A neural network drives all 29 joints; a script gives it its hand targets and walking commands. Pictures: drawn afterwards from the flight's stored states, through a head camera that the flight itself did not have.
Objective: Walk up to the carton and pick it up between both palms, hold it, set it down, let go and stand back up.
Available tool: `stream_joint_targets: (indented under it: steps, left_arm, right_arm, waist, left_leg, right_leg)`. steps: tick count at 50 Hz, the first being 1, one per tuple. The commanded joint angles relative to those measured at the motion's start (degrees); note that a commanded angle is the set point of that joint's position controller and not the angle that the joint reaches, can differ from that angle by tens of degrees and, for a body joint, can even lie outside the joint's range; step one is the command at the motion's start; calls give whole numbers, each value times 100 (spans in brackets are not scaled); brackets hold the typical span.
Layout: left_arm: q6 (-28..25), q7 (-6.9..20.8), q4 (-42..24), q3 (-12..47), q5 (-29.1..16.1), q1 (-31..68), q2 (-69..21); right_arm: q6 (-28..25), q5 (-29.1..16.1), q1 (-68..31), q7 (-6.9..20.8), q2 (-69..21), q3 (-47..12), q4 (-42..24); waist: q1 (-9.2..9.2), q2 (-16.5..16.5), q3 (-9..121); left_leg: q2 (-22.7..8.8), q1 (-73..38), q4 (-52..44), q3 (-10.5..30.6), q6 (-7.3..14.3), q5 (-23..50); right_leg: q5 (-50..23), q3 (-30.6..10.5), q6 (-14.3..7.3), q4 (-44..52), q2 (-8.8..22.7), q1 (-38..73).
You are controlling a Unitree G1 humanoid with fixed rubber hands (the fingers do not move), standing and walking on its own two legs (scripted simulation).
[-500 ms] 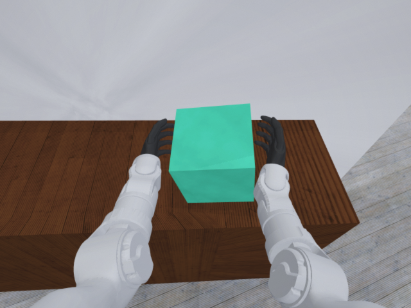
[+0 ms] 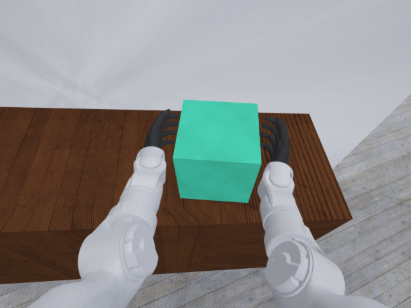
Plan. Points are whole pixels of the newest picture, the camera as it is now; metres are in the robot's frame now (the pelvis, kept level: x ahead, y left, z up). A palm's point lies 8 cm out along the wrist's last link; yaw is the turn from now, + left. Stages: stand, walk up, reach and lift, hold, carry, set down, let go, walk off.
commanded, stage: set down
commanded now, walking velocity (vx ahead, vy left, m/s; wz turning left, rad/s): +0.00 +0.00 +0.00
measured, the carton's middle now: (216, 153) +0.44 -0.06 -0.01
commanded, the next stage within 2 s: none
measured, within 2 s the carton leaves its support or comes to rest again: rests again in 0.34 s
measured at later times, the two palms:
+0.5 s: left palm (156, 143) +0.44 +0.08 +0.03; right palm (275, 164) +0.38 -0.17 +0.04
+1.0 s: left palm (156, 144) +0.44 +0.08 +0.03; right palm (274, 165) +0.37 -0.17 +0.03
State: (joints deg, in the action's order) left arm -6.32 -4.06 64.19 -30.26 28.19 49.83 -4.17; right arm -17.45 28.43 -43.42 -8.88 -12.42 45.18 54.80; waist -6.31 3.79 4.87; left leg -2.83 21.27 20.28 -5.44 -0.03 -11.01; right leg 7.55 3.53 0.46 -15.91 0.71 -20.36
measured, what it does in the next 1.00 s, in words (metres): stands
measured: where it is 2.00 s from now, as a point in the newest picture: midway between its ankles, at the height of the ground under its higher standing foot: outside the picture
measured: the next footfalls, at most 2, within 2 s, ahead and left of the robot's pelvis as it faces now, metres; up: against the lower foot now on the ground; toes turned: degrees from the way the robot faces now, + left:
none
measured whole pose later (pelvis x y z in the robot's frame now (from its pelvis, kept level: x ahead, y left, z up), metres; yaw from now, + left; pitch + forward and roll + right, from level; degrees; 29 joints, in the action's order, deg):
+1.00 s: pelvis +0.00 +0.00 +0.00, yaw +1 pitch +15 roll -1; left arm -13.8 -2.0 66.3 -36.2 30.9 52.6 -3.9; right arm -22.7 30.9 -42.2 -9.1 -14.1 45.7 52.6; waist -6.9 1.4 4.5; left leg -2.7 26.7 22.9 -4.5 0.0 -11.4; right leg 8.6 4.7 0.3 -19.1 1.1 -25.7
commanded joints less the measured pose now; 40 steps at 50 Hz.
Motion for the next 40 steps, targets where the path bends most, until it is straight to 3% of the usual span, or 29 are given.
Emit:
stream_joint_targets:
  steps: [1,2,4,6,7,9,11,12,13,14,16,17,18,21,25,27,28,29,30,32,33,35,36,39,40]
  left_arm:
    - [-620,700,-211,1118,160,3313,-2643]
    - [-631,741,-30,1011,143,3334,-2601]
    - [-663,811,112,1015,129,3363,-2581]
    - [-726,833,357,937,153,3200,-2600]
    - [-725,891,533,776,197,3044,-2527]
    - [-836,941,617,860,62,3186,-2466]
    - [-857,1008,748,763,85,3145,-2366]
    - [-912,1006,724,748,128,3108,-2337]
    - [-904,1012,708,755,97,3188,-2354]
    - [-928,1035,848,668,178,3084,-2395]
    - [-957,1005,724,755,171,3215,-2382]
    - [-922,1004,870,713,194,3061,-2461]
    - [-935,976,743,835,168,3182,-2388]
    - [-925,906,695,813,251,3149,-2424]
    - [-874,815,727,790,364,3065,-2523]
    - [-882,738,669,716,449,3081,-2471]
    - [-874,712,536,870,415,3032,-2558]
    - [-829,728,622,763,452,3017,-2527]
    - [-846,698,585,749,486,2996,-2543]
    - [-826,684,386,769,559,2993,-2507]
    - [-816,668,420,849,501,2968,-2626]
    - [-806,642,467,733,576,2749,-2636]
    - [-787,643,418,652,591,2803,-2520]
    - [-732,681,471,750,560,2725,-2486]
    - [-759,720,484,647,585,2712,-2553]
  right_arm:
    - [-183,443,-2857,894,-2963,-1851,536]
    - [-199,426,-2945,893,-2956,-1983,625]
    - [-290,503,-2996,828,-3019,-1969,481]
    - [-333,483,-3068,791,-3090,-2075,400]
    - [-348,502,-2900,747,-3115,-2177,506]
    - [-400,535,-2925,699,-3182,-2308,416]
    - [-437,543,-2822,657,-3096,-2273,522]
    - [-458,593,-2826,686,-3090,-2317,495]
    - [-503,640,-2837,650,-3055,-2188,596]
    - [-505,600,-2633,626,-3137,-2272,734]
    - [-498,584,-2611,648,-3123,-2340,835]
    - [-531,592,-2570,657,-3081,-2243,842]
    - [-531,615,-2640,668,-2941,-2052,853]
    - [-542,641,-2577,682,-3032,-1973,822]
    - [-452,702,-2515,806,-2834,-1695,853]
    - [-489,729,-2678,854,-2758,-1585,694]
    - [-447,723,-2517,846,-2722,-1545,812]
    - [-449,797,-2611,867,-2718,-1459,788]
    - [-449,816,-2603,865,-2642,-1362,786]
    - [-413,804,-2511,874,-2665,-1356,740]
    - [-439,828,-2493,884,-2639,-1296,738]
    - [-415,816,-2426,912,-2681,-1311,775]
    - [-408,837,-2502,928,-2670,-1367,706]
    - [-378,818,-2335,876,-2653,-1388,769]
    - [-402,870,-2347,883,-2768,-1441,851]
  waist:
    - [186,-988,3411]
    - [288,-875,3387]
    - [166,-715,3373]
    - [171,-572,3360]
    - [181,-275,3136]
    - [110,-103,3278]
    - [4,-82,3307]
    - [113,-93,3294]
    - [1,-106,3230]
    - [72,-30,3210]
    - [21,-235,3319]
    - [51,-233,3152]
    - [-13,-437,3372]
    - [67,-420,3288]
    - [135,-889,3231]
    - [195,-929,3368]
    - [126,-1008,3281]
    - [213,-939,3175]
    - [147,-992,3218]
    - [192,-1182,3073]
    - [62,-1197,3126]
    - [174,-1230,2988]
    - [220,-1150,2917]
    - [91,-1115,2798]
    - [106,-860,2799]
  left_leg:
    - [92,-1233,77,-49,-179,2460]
    - [101,-999,113,-3,-154,2368]
    - [175,-594,37,-42,-115,2024]
    - [185,-303,-48,-17,-55,1816]
    - [234,-22,-74,-14,33,1643]
    - [285,335,-164,-3,96,1422]
    - [260,452,-258,16,158,1326]
    - [253,443,-267,50,175,1352]
    - [218,268,-214,6,110,1525]
    - [203,326,-193,64,138,1545]
    - [230,235,-183,46,102,1505]
    - [199,87,-159,24,33,1581]
    - [149,-39,-165,56,30,1579]
    - [115,-352,16,49,1,1669]
    - [53,-861,53,47,-96,1851]
    - [-10,-1182,260,-1,-132,2171]
    - [-8,-1314,236,26,-162,2165]
    - [-26,-1226,301,2,-158,2150]
    - [-38,-1231,301,17,-158,2213]
    - [18,-1222,308,-89,-229,2065]
    - [8,-1279,353,-54,-247,2172]
    - [-10,-1243,361,-23,-199,2296]
    - [-2,-1254,373,-37,-207,2347]
    - [6,-1123,377,-5,-214,2218]
    - [82,-970,366,-5,-135,2118]
  right_leg:
    - [-3303,244,62,-613,-141,1960]
    - [-3449,230,71,-692,-87,2053]
    - [-3970,170,178,-815,15,2438]
    - [-4233,139,257,-885,41,2615]
    - [-4596,5,322,-907,137,2866]
    - [-4935,36,409,-1005,241,3097]
    - [-4996,-8,500,-987,292,3184]
    - [-4901,-12,479,-1030,238,3163]
    - [-4793,75,448,-915,214,2899]
    - [-4890,56,441,-991,244,2987]
    - [-4817,80,394,-919,245,2870]
    - [-4462,136,338,-885,186,2698]
    - [-4002,159,302,-735,132,2458]
    - [-3507,238,214,-717,53,1903]
    - [-2594,349,93,-528,-115,1376]
    - [-2163,443,17,-467,-215,903]
    - [-1986,443,-41,-401,-256,804]
    - [-2022,397,-91,-423,-244,727]
    - [-1990,407,-83,-452,-257,743]
    - [-1864,373,-123,-437,-235,741]
    - [-1853,431,-97,-436,-249,649]
    - [-1951,366,-91,-484,-222,699]
    - [-2016,354,-83,-478,-197,770]
    - [-2249,315,-60,-532,-207,868]
    - [-2538,304,-13,-533,-178,985]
